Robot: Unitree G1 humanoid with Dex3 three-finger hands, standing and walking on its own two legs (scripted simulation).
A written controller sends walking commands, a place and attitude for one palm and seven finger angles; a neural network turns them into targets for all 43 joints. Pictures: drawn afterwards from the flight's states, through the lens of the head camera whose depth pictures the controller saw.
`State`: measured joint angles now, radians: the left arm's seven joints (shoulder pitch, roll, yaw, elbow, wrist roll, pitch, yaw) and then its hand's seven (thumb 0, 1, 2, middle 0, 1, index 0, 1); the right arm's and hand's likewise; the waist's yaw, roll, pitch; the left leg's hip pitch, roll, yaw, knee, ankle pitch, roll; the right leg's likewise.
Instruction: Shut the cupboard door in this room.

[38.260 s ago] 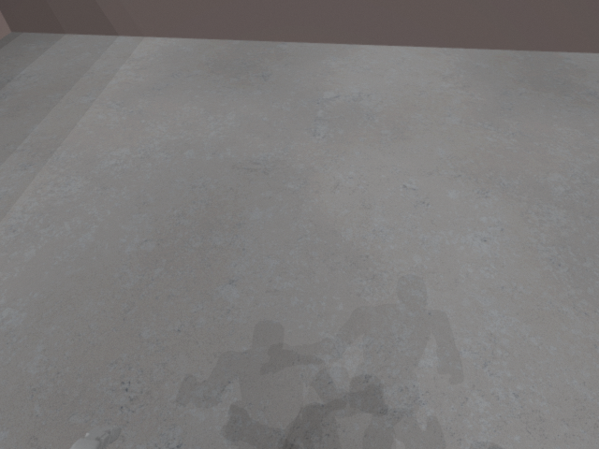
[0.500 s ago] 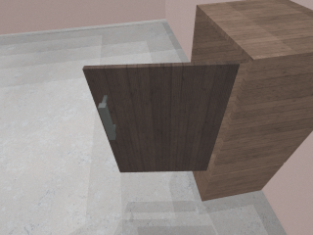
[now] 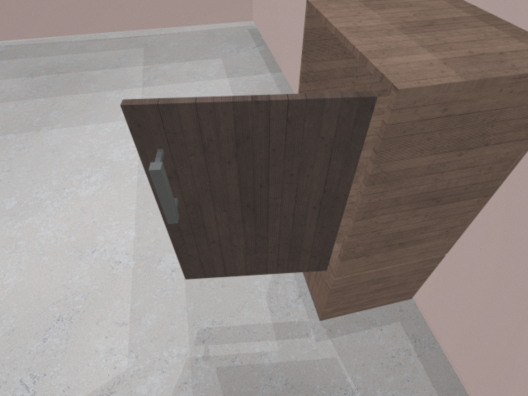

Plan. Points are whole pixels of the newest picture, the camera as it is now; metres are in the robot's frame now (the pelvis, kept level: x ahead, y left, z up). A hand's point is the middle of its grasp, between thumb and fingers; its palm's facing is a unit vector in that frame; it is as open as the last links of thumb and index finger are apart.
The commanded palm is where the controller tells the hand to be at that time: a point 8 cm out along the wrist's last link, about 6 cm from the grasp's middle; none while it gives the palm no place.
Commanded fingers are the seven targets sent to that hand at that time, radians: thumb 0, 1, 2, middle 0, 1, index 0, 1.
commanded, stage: look again from close up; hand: left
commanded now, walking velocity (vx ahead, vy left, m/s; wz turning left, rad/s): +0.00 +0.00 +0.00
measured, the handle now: (166, 187) +0.48 +0.21 +0.02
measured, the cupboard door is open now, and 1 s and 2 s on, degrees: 81 81 81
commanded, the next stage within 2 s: raise the hand and make a fist in 0.58 s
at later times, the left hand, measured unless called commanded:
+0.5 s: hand out of the picture +0.02 +0.15 -0.17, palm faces +0.02 -0.99 -0.17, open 7.4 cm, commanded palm none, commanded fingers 0.00 0.90 0.90 -0.20 -0.30 -0.20 -0.30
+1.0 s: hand (176, 324) +0.23 +0.15 -0.02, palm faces +0.07 -1.00 +0.05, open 6.6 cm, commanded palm +0.16 +0.21 -0.05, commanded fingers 0.00 0.90 0.90 -0.49 -0.62 -0.49 -0.62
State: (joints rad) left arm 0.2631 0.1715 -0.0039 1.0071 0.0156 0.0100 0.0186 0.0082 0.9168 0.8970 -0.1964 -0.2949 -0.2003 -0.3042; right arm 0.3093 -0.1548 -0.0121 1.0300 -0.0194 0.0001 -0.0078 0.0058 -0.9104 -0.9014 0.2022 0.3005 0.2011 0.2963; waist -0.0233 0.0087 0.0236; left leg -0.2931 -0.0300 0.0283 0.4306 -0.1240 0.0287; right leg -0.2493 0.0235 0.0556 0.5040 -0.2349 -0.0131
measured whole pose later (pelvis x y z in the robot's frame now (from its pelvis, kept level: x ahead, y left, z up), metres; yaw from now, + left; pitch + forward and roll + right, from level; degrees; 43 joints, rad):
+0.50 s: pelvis +0.03 -0.01 +0.01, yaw +0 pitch -1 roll +0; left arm 0.31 0.15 -0.02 1.09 0.01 -0.02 0.02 0.01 0.91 0.90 -0.20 -0.29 -0.20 -0.30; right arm 0.26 -0.17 0.00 1.09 -0.01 -0.01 -0.02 0.00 -0.91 -0.90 0.20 0.30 0.20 0.30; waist 0.00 -0.01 0.03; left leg -0.25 -0.02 0.01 0.39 -0.13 0.01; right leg -0.19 0.04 0.04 0.44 -0.24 -0.03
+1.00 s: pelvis +0.04 -0.02 -0.06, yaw +2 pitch +10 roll +2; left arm 0.41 0.14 0.11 0.17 -0.26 -0.58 -0.25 0.01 0.92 0.90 -0.32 -0.43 -0.32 -0.44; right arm 0.17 -0.25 -0.06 0.63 -0.01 -0.28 0.00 0.01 -0.91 -0.90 0.20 0.30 0.20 0.30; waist -0.01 -0.05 -0.15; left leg -0.73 -0.03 0.01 0.95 -0.39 0.00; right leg -0.66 0.03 0.02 1.02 -0.53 -0.04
